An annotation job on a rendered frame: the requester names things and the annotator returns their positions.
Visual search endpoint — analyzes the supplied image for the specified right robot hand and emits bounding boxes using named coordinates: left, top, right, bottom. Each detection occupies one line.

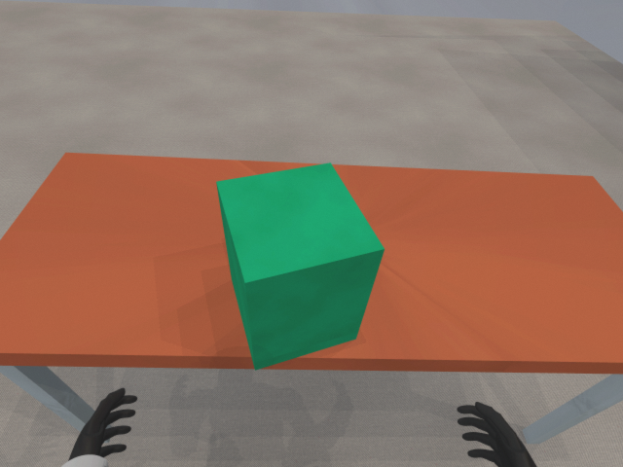
left=457, top=402, right=537, bottom=467

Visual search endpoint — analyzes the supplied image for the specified carton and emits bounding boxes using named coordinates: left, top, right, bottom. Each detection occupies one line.
left=216, top=162, right=385, bottom=371

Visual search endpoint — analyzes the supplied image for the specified left robot hand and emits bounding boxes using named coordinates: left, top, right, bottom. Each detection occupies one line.
left=68, top=388, right=137, bottom=461

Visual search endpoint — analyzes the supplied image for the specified table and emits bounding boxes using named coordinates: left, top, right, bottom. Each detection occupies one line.
left=0, top=153, right=623, bottom=444

